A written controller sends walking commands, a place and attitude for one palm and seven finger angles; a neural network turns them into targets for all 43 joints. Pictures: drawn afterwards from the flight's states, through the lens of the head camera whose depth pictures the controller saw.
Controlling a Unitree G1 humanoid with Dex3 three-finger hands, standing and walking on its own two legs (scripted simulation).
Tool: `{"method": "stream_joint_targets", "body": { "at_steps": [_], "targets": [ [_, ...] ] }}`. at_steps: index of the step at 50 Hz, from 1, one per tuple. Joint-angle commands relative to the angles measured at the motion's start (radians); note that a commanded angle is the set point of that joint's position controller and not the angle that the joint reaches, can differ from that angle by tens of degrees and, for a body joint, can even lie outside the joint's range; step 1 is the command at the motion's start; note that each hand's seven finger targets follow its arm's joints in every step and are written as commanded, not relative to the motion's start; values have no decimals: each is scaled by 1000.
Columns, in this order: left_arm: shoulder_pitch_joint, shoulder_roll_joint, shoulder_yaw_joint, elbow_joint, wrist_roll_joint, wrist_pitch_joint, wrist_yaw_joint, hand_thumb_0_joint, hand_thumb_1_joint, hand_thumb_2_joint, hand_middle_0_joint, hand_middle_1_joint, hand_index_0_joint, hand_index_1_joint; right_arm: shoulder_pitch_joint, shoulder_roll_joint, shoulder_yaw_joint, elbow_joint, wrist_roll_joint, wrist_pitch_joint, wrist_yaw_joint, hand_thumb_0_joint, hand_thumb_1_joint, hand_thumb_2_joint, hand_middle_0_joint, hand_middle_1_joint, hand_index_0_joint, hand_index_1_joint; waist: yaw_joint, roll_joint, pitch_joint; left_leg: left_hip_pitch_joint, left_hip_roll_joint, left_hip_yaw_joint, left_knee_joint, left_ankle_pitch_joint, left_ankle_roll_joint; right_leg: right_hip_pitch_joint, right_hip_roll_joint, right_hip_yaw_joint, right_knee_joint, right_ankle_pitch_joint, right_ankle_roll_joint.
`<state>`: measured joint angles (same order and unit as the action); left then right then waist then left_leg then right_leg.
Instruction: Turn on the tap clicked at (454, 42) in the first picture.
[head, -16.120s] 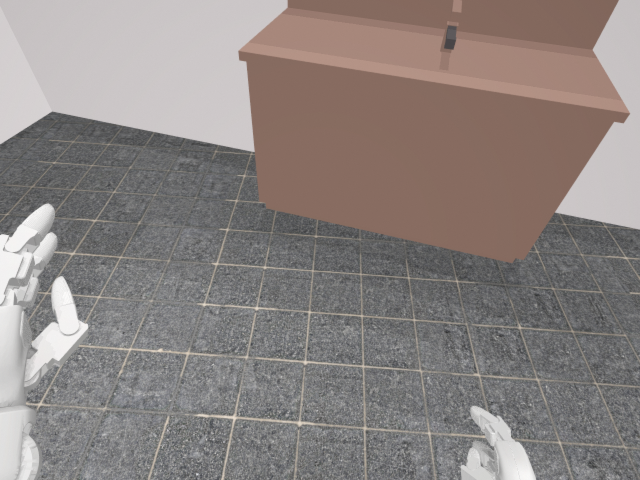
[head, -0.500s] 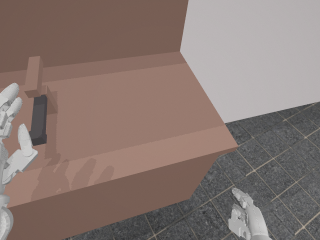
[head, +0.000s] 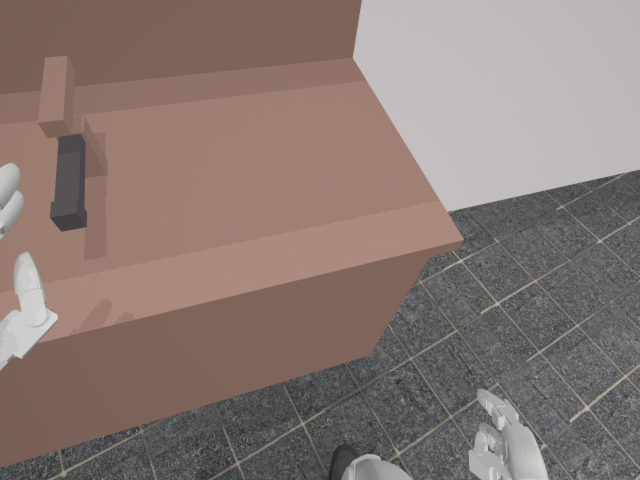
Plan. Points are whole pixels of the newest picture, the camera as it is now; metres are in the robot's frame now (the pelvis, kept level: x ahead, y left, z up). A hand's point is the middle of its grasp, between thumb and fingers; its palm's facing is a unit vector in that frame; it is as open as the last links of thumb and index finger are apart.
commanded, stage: come to a stop and stand still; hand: left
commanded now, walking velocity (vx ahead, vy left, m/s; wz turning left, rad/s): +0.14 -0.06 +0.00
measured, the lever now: (69, 214) +0.39 +0.32 +0.07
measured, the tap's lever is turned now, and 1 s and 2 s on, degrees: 0 0 0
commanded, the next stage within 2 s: look again from close up in 0.86 s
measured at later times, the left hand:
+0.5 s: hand out of the picture +0.22 +0.28 +0.18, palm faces +0.45 -0.80 -0.41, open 7.4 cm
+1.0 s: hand out of the picture +0.20 +0.27 +0.18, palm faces +0.42 -0.87 -0.26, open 7.4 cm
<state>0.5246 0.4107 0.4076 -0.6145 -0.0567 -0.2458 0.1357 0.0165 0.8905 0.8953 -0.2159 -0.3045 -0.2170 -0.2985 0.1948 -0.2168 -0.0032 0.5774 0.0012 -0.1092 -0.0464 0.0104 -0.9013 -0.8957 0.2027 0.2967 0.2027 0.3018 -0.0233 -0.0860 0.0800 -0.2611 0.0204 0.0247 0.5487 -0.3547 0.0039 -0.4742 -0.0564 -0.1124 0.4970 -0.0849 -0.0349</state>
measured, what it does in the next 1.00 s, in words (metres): stands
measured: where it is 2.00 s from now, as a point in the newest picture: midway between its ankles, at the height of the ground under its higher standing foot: outside the picture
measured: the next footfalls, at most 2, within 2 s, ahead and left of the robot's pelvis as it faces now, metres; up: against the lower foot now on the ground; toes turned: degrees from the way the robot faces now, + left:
none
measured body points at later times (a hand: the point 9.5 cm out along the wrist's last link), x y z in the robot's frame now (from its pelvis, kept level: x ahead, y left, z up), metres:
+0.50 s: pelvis -0.03 +0.00 +0.00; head +0.01 +0.03 +0.45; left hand +0.19 +0.32 +0.21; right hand +0.14 -0.21 -0.08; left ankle -0.04 +0.14 -0.73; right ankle +0.04 -0.10 -0.73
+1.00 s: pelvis -0.03 +0.03 +0.01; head -0.02 +0.05 +0.46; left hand +0.17 +0.31 +0.19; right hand +0.16 -0.19 -0.06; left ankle -0.04 +0.14 -0.73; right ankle +0.04 -0.10 -0.73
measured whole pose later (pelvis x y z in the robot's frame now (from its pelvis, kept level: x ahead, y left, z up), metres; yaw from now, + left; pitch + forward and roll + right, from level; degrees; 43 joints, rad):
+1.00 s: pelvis -0.03 +0.03 +0.01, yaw -1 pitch -3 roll +0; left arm 0.32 0.31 0.32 -0.43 -0.03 -0.22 0.11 0.02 0.90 0.90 -0.21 -0.30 -0.21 -0.30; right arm 0.21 -0.19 0.02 0.60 0.01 -0.19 -0.01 0.01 -0.90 -0.90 0.20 0.30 0.20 0.30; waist 0.05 -0.05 0.07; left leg -0.14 0.01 0.05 0.49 -0.30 0.01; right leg -0.26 -0.03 -0.03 0.45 -0.14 0.01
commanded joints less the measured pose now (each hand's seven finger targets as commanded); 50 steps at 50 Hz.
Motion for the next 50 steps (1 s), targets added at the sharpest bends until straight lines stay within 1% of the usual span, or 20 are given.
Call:
{"method": "stream_joint_targets", "body": {
  "at_steps": [1, 3, 7, 9, 11, 13, 18, 19, 20, 21, 22, 24, 26, 29, 32, 34, 36, 40, 44, 50],
  "targets": [
    [-56, 172, 127, -225, -9, -66, 31, 0, 900, 900, -200, -300, -200, -300, -23, -114, -54, -138, 6, -77, -23, 0, -900, -900, 200, 300, 200, 300, 49, 189, -236, 44, 144, -68, -287, 146, 61, 306, -27, 95, 24, -213, 39],
    [-90, 179, 136, -216, 0, -50, 21, 0, 900, 900, -200, -300, -200, -300, -49, -104, -48, -143, 20, -85, -15, 0, -900, -900, 200, 300, 200, 300, 41, 347, -158, -112, 231, -150, -292, 112, 89, 305, 7, 65, 178, -275, 49],
    [-159, 108, 68, -110, 19, -20, 0, 0, 900, 900, -200, -300, -200, -300, -24, -131, -81, -130, 28, -97, 16, 0, -900, -900, 200, 300, 200, 300, 31, 179, -120, -55, 167, -67, -151, 258, 61, 357, 40, 45, 47, -119, 32],
    [-150, 98, 54, -27, 23, -7, -14, 0, 900, 900, -200, -300, -200, -300, -25, -128, -75, -125, 33, -93, 30, 0, -900, -900, 200, 300, 200, 300, 26, 198, -61, -78, 135, -47, -154, 145, 52, 350, 38, 47, -12, -131, 24],
    [-233, 96, 29, 23, 26, -13, -22, 0, 900, 900, -200, -300, -200, -300, -24, -119, -56, -107, 29, -83, 35, 0, -900, -900, 200, 300, 200, 300, 11, 241, 25, -170, 135, -99, -188, -14, 55, 342, 32, 60, -55, -197, 15],
    [-237, 62, -2, 51, 25, -1, -28, 0, 900, 900, -200, -300, -200, -300, -21, -122, -62, -117, 35, -80, 34, 0, -900, -900, 200, 300, 200, 300, 19, 129, 19, -185, 96, -72, -188, -188, 54, 314, 43, 116, -44, -344, 11],
    [-250, 113, 34, -69, 21, -12, -20, 0, 900, 900, -200, -300, -200, -300, -48, -103, -45, -133, 23, -82, 34, 0, -900, -900, 200, 300, 200, 300, 23, 112, 0, -131, 48, -57, -158, -144, 55, 291, 17, 174, -130, -391, 6],
    [-247, 152, 71, -107, 20, -17, -16, 0, 900, 900, -200, -300, -200, -300, -56, -101, -44, -129, 22, -84, 32, 0, -900, -900, 200, 300, 200, 300, 24, 118, -20, -82, 38, -40, -143, -106, 51, 273, 6, 189, -153, -384, 0],
    [-1148, 842, 563, -258, 151, -97, -17, 0, 900, 900, -200, -300, -200, -300, 79, -71, -22, -53, -56, -143, 13, 0, -900, -900, 200, 300, 200, 300, 81, 6, 16, -166, 29, 58, 18, 214, 16, 283, 26, 212, -93, 2, -13],
    [-620, 305, 209, 239, 70, -72, -66, 0, 900, 900, -200, -300, -200, -300, 25, -13, -15, -27, -35, -152, 17, 0, -900, -900, 200, 300, 200, 300, 61, 8, -201, -52, -32, -7, -18, 168, 15, 369, -80, 277, -59, 237, -95],
    [-407, 229, 150, 90, 29, -72, -53, 0, 900, 900, -200, -300, -200, -300, 8, -57, -30, -113, -8, -148, 26, 0, -900, -900, 200, 300, 200, 300, 67, 84, -141, 2, -9, 13, -52, 193, -7, 383, -84, 306, -101, 346, -54],
    [-327, 105, 41, 61, 7, -74, -53, 0, 900, 900, -200, -300, -200, -300, -37, -86, -39, -124, 7, -151, 37, 0, -900, -900, 200, 300, 200, 300, 54, 300, -268, 104, 15, 10, -112, 320, 5, 420, -62, 238, -5, 291, -35],
    [-208, 109, 36, -43, 4, -85, -37, 0, 900, 900, -200, -300, -200, -300, -38, -98, -41, -134, 7, -146, 60, 0, -900, -900, 200, 300, 200, 300, 70, 303, -287, 80, 59, -12, -109, 365, 15, 439, -41, 188, -10, 181, -5],
    [-46, 110, 64, 4, -3, -63, -19, 0, 900, 900, -200, -300, -200, -300, -57, -94, -44, -133, 23, -132, 64, 0, -900, -900, 200, 300, 200, 300, 68, 80, -253, 17, 59, -17, -135, 235, 19, 447, -29, 158, -36, 100, 8],
    [-95, 159, 132, 35, -15, -49, -15, 0, 900, 900, -200, -300, -200, -300, -51, -100, -51, -141, 21, -109, 37, 0, -900, -900, 200, 300, 200, 300, 58, -94, -195, -12, 31, -22, -140, 103, 14, 374, -38, 184, -106, -71, 10],
    [-144, 195, 164, 36, -18, -44, -11, 0, 900, 900, -200, -300, -200, -300, -70, -100, -46, -140, 24, -97, 16, 0, -900, -900, 200, 300, 200, 300, 50, -36, -127, 18, 28, -25, -163, 69, 22, 279, -36, 198, -147, -166, 10],
    [-199, 150, 116, 36, -14, -48, -18, 0, 900, 900, -200, -300, -200, -300, -67, -101, -38, -148, 21, -100, 6, 0, -900, -900, 200, 300, 200, 300, 50, 57, -94, -8, 39, -38, -198, 24, 34, 265, -21, 199, -137, -220, 16],
    [-343, 115, 37, -49, 9, -60, -19, 0, 900, 900, -200, -300, -200, -300, -64, -105, -30, -136, 16, -130, 4, 0, -900, -900, 200, 300, 200, 300, 57, 208, -119, -23, 63, -43, -239, 27, 45, 337, 2, 164, -63, -136, 19],
    [-357, 80, -19, -76, 22, -48, -11, 0, 900, 900, -200, -300, -200, -300, -61, -101, -30, -130, 17, -154, 20, 0, -900, -900, 200, 300, 200, 300, 59, 173, -158, 27, 41, -20, -197, 137, 26, 376, 1, 167, -68, -2, 18],
    [-252, 91, 37, 20, 24, -33, -6, 0, 900, 900, -200, -300, -200, -300, -59, -99, -27, -131, 8, -125, 28, 0, -900, -900, 200, 300, 200, 300, 57, 94, -113, -24, 34, -24, -204, 126, 9, 392, 1, 164, -107, -16, 17]
  ]
}}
